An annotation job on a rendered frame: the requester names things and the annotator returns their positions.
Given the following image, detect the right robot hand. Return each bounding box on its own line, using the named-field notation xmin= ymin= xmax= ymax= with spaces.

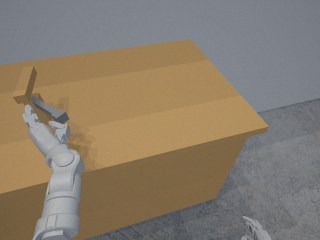
xmin=241 ymin=216 xmax=272 ymax=240

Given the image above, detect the counter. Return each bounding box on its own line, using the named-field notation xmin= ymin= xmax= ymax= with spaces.
xmin=0 ymin=39 xmax=269 ymax=240

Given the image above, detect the left robot forearm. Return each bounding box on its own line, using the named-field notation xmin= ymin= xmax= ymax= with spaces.
xmin=32 ymin=144 xmax=85 ymax=240

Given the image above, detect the tap lever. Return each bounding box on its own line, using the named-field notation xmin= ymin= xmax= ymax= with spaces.
xmin=30 ymin=96 xmax=69 ymax=124

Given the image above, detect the left robot hand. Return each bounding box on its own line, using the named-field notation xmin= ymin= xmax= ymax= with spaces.
xmin=22 ymin=104 xmax=71 ymax=158

